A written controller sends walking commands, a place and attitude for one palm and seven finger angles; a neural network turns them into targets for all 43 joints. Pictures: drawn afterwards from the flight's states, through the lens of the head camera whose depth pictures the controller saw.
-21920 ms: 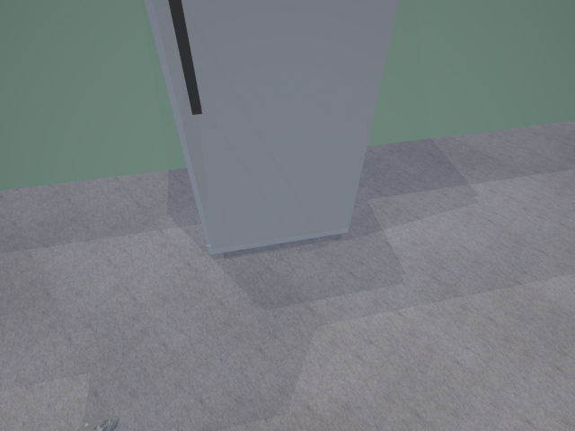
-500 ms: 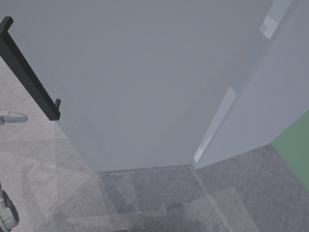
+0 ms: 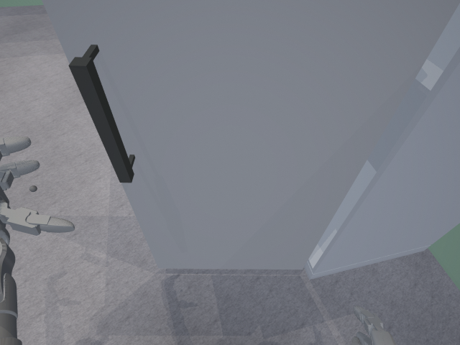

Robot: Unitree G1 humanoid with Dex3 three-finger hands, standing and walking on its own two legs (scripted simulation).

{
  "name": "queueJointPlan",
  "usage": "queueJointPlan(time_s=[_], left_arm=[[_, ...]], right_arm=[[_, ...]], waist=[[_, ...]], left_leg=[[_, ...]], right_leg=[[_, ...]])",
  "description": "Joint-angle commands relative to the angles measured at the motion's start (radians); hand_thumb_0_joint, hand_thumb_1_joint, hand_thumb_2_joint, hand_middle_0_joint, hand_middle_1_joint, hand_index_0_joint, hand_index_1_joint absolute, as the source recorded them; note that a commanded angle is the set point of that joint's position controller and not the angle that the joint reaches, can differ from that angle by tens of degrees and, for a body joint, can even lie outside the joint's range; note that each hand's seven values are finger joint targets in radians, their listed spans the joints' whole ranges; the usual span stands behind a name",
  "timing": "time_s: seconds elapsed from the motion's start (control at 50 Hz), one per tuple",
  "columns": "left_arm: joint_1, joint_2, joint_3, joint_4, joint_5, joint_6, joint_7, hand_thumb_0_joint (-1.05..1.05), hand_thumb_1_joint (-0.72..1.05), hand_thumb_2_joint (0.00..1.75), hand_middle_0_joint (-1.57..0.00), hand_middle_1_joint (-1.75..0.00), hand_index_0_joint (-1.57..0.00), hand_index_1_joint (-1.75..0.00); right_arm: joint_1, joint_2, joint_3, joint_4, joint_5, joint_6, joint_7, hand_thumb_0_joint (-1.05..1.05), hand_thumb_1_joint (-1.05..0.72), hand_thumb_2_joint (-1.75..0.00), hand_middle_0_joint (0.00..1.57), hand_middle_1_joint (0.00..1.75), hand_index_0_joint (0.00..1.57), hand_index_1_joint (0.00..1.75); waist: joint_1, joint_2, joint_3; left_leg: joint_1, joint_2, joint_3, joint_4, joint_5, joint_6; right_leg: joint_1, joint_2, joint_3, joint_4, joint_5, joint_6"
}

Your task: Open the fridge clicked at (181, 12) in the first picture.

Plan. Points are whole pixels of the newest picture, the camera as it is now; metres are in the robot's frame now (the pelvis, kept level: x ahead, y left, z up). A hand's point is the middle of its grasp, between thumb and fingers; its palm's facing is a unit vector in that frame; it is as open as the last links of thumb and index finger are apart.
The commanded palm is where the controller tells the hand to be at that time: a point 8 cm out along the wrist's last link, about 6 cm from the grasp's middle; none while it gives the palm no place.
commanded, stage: slip the hand off the handle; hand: left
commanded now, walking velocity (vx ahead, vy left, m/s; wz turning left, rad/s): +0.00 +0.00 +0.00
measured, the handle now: (112, 123) +0.45 +0.28 +0.13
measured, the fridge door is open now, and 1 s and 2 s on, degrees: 76 76 76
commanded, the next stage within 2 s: draw the hand back to the body in 0.14 s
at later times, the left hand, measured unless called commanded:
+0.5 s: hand (48, 198) +0.26 +0.29 +0.15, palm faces +0.18 -0.98 -0.04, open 14.7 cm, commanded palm +0.22 +0.34 +0.15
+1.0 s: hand (30, 231) +0.21 +0.28 +0.15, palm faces +0.54 -0.79 -0.29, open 13.3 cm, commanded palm +0.16 +0.31 +0.17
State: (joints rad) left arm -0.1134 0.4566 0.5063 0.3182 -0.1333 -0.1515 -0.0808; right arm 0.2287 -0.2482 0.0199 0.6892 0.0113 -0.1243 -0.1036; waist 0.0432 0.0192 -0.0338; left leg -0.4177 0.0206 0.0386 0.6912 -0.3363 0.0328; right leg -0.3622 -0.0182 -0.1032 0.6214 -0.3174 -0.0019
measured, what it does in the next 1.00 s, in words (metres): stands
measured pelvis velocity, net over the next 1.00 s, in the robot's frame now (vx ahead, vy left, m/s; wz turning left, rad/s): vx -0.01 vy -0.03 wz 0.00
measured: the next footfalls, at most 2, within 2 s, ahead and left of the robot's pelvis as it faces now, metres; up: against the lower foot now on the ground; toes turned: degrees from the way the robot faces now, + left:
none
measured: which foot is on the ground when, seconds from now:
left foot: down 0.00-1.00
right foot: down 0.00-1.00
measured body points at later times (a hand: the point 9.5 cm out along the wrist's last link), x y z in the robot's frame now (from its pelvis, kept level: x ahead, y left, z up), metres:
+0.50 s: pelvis +0.00 -0.03 +0.01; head -0.01 -0.03 +0.46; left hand +0.25 +0.34 +0.15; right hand +0.17 -0.27 -0.07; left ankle +0.01 +0.09 -0.72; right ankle +0.00 -0.12 -0.72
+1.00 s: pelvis -0.01 -0.03 +0.02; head -0.02 -0.04 +0.47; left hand +0.18 +0.32 +0.17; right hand +0.17 -0.25 -0.06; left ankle +0.01 +0.09 -0.72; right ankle +0.00 -0.12 -0.72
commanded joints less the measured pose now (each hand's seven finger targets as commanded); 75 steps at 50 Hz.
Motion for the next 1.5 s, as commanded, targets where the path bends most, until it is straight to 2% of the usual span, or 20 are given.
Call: queueJointPlan(time_s=[0.0,0.1,0.16,0.24,0.26,0.3,0.4,0.46,0.56,0.66,0.74,0.76,0.78,0.8,0.88,0.94,1.0,1.16,1.22,1.48], left_arm=[[-0.296,0.22,-0.027,-0.267,-0.003,-0.033,0.001,0.0,-0.55,0.2,-0.25,-1.15,-0.25,-1.15],[-0.254,0.252,0.018,-0.263,-0.005,-0.008,0.014,0.0,-0.55,0.2,-0.25,-1.15,-0.25,-1.15],[-0.246,0.306,0.077,-0.29,0.0,-0.027,0.025,0.0,-0.55,0.2,-0.25,-1.15,-0.25,-1.15],[-0.264,0.28,0.053,-0.279,0.007,-0.052,0.02,0.0,-0.55,0.2,-0.25,-1.15,-0.25,-1.15],[-0.255,0.168,-0.015,-0.246,-0.157,-0.012,-0.097,0.0,-0.55,0.2,-0.25,-1.15,-0.25,-1.15],[-0.312,0.288,0.055,-0.292,-0.196,0.024,-0.189,0.0,-0.55,0.2,-0.25,-1.15,-0.25,-1.15],[-0.159,0.355,0.099,-0.202,-0.259,0.113,-0.368,0.0,-0.55,0.2,-0.25,-1.15,-0.25,-1.15],[-0.092,0.403,0.177,-0.191,-0.28,0.149,-0.379,0.0,-0.55,0.2,-0.25,-1.15,-0.25,-1.15],[-0.021,0.326,0.178,-0.253,-0.312,0.147,-0.322,0.0,-0.55,0.2,-0.25,-1.15,-0.25,-1.15],[-0.078,0.27,0.087,-0.398,-0.28,0.127,-0.292,0.0,-0.51,0.22,-0.25,-1.13,-0.25,-1.13],[-0.069,0.292,0.108,-0.476,-0.268,0.111,-0.268,0.0,-0.37,0.29,-0.24,-1.04,-0.24,-1.04],[-0.073,0.472,0.206,-0.463,-0.1,0.071,-0.058,0.0,-0.33,0.31,-0.24,-1.02,-0.24,-1.02],[-0.012,0.292,0.091,-0.448,-0.081,0.053,0.022,0.0,-0.3,0.32,-0.24,-1.0,-0.24,-1.0],[0.067,0.223,0.057,-0.439,-0.073,0.048,0.064,0.0,-0.26,0.34,-0.24,-0.98,-0.24,-0.98],[0.142,0.198,0.026,-0.625,-0.005,-0.003,0.169,0.0,-0.12,0.41,-0.24,-0.89,-0.24,-0.89],[0.153,0.15,-0.01,-0.657,0.025,-0.017,0.217,0.0,-0.01,0.46,-0.23,-0.83,-0.23,-0.83],[0.194,0.125,-0.02,-0.639,0.038,-0.02,0.234,0.0,0.1,0.51,-0.23,-0.77,-0.23,-0.77],[0.259,0.096,-0.043,-0.738,0.065,-0.027,0.24,0.0,0.39,0.65,-0.22,-0.6,-0.22,-0.6],[0.354,0.087,-0.04,-0.767,0.061,-0.02,0.237,0.0,0.5,0.71,-0.21,-0.53,-0.21,-0.53],[0.456,0.062,-0.053,-0.874,0.061,-0.012,0.224,0.0,0.9,0.9,-0.2,-0.3,-0.2,-0.3]], right_arm=[[-0.055,-0.156,-0.05,-0.108,0.009,-0.073,-0.03,0.0,-0.9,-0.9,0.2,0.3,0.2,0.3],[-0.085,-0.151,-0.035,-0.105,0.008,-0.093,-0.04,0.0,-0.9,-0.9,0.2,0.3,0.2,0.3],[-0.089,-0.146,-0.032,-0.098,-0.002,-0.098,-0.04,0.0,-0.9,-0.9,0.2,0.3,0.2,0.3],[-0.094,-0.136,-0.029,-0.082,-0.005,-0.108,-0.039,0.0,-0.9,-0.9,0.2,0.3,0.2,0.3],[-0.106,-0.15,-0.025,-0.085,0.024,-0.116,-0.049,0.0,-0.9,-0.9,0.2,0.3,0.2,0.3],[-0.122,-0.152,-0.026,-0.091,0.037,-0.131,-0.065,0.0,-0.9,-0.9,0.2,0.3,0.2,0.3],[-0.119,-0.165,-0.015,-0.125,0.053,-0.154,-0.073,0.0,-0.9,-0.9,0.2,0.3,0.2,0.3],[-0.118,-0.167,-0.02,-0.156,0.055,-0.16,-0.057,0.0,-0.9,-0.9,0.2,0.3,0.2,0.3],[-0.117,-0.164,-0.031,-0.187,0.062,-0.18,-0.031,0.0,-0.9,-0.9,0.2,0.3,0.2,0.3],[-0.128,-0.161,-0.032,-0.192,0.067,-0.199,-0.038,0.0,-0.9,-0.9,0.2,0.3,0.2,0.3],[-0.133,-0.157,-0.024,-0.178,0.06,-0.215,-0.056,0.0,-0.9,-0.9,0.2,0.3,0.2,0.3],[-0.108,-0.165,-0.038,-0.148,0.005,-0.21,-0.039,0.0,-0.9,-0.9,0.2,0.3,0.2,0.3],[-0.138,-0.143,-0.029,-0.147,0.0,-0.211,-0.034,0.0,-0.9,-0.9,0.2,0.3,0.2,0.3],[-0.135,-0.136,-0.028,-0.144,0.0,-0.211,-0.031,0.0,-0.9,-0.9,0.2,0.3,0.2,0.3],[-0.148,-0.129,-0.034,-0.132,0.0,-0.195,-0.018,0.0,-0.9,-0.9,0.2,0.3,0.2,0.3],[-0.153,-0.119,-0.035,-0.124,-0.004,-0.188,-0.015,0.0,-0.9,-0.9,0.2,0.3,0.2,0.3],[-0.162,-0.121,-0.042,-0.116,-0.005,-0.174,-0.016,0.0,-0.9,-0.9,0.2,0.3,0.2,0.3],[-0.186,-0.109,-0.042,-0.114,-0.013,-0.144,-0.006,0.0,-0.9,-0.9,0.2,0.3,0.2,0.3],[-0.186,-0.1,-0.043,-0.127,-0.018,-0.13,0.002,0.0,-0.9,-0.9,0.2,0.3,0.2,0.3],[-0.179,-0.089,-0.048,-0.151,-0.02,-0.087,0.012,0.0,-0.9,-0.9,0.2,0.3,0.2,0.3]], waist=[[-0.041,0.117,-0.162],[-0.015,0.06,-0.146],[0.009,0.088,-0.188],[-0.007,0.133,-0.175],[-0.03,0.111,-0.215],[-0.005,0.128,-0.24],[0.003,0.065,-0.161],[0.03,0.037,-0.125],[0.028,0.016,-0.13],[0.002,0.083,-0.123],[0.006,0.071,-0.121],[0.027,0.039,-0.049],[0.004,0.034,0.007],[0.003,-0.017,0.044],[0.019,0.155,-0.05],[0.014,0.117,-0.054],[0.014,-0.018,-0.023],[0.03,0.095,-0.033],[0.037,0.021,-0.036],[0.025,0.05,0.009]], left_leg=[[0.181,0.002,-0.125,-0.172,0.172,-0.034],[0.165,-0.008,-0.119,-0.195,0.137,-0.034],[0.181,-0.014,-0.101,-0.185,0.193,-0.034],[0.192,-0.018,-0.088,-0.175,0.225,-0.034],[0.24,-0.018,-0.083,-0.187,0.234,-0.035],[0.257,-0.024,-0.076,-0.188,0.25,-0.022],[0.222,-0.027,-0.07,-0.2,0.298,-0.007],[0.174,-0.029,-0.07,-0.191,0.277,-0.007],[0.166,-0.026,-0.063,-0.163,0.234,-0.014],[0.203,-0.021,-0.056,-0.17,0.177,-0.013],[0.224,-0.024,-0.063,-0.2,0.158,-0.008],[0.164,-0.035,-0.052,-0.204,0.129,-0.019],[0.167,-0.035,-0.048,-0.213,0.099,-0.027],[0.175,-0.03,-0.048,-0.226,0.077,-0.027],[0.263,-0.022,-0.029,-0.281,0.088,-0.021],[0.288,-0.015,-0.033,-0.327,0.104,-0.021],[0.292,-0.006,-0.03,-0.349,0.132,-0.013],[0.356,-0.009,-0.027,-0.377,0.262,-0.018],[0.36,-0.006,-0.024,-0.373,0.334,-0.017],[0.366,-0.005,-0.006,-0.363,0.327,-0.017]], right_leg=[[-0.014,0.06,0.031,-0.081,0.089,-0.018],[0.033,0.05,0.033,-0.107,0.079,-0.02],[0.08,0.048,0.042,-0.111,0.116,-0.024],[0.072,0.048,0.043,-0.112,0.147,-0.023],[0.148,0.041,0.051,-0.135,0.197,-0.029],[0.19,0.038,0.061,-0.148,0.24,-0.023],[0.222,0.03,0.064,-0.151,0.346,-0.015],[0.224,0.02,0.082,-0.151,0.322,-0.012],[0.203,-0.002,0.128,-0.16,0.286,0.005],[0.163,0.007,0.146,-0.181,0.165,0.005],[0.168,0.02,0.122,-0.194,0.132,0.002],[0.156,-0.005,0.14,-0.273,0.063,-0.003],[0.137,-0.016,0.13,-0.301,0.004,-0.004],[0.125,-0.014,0.114,-0.308,-0.033,-0.003],[0.204,-0.003,0.098,-0.298,0.022,-0.014],[0.231,0.016,0.079,-0.293,0.059,-0.013],[0.244,0.026,0.068,-0.307,0.074,-0.006],[0.315,0.027,0.068,-0.312,0.195,-0.016],[0.341,0.03,0.063,-0.306,0.265,-0.012],[0.324,0.028,0.068,-0.328,0.276,-0.007]])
